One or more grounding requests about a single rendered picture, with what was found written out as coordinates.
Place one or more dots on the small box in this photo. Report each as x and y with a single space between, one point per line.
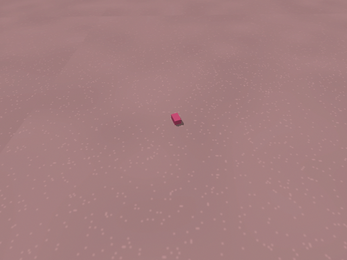
176 119

